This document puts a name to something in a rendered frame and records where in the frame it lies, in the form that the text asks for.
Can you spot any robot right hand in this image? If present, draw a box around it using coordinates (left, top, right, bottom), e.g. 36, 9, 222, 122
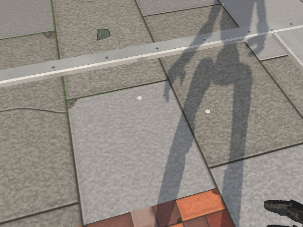
263, 200, 303, 227

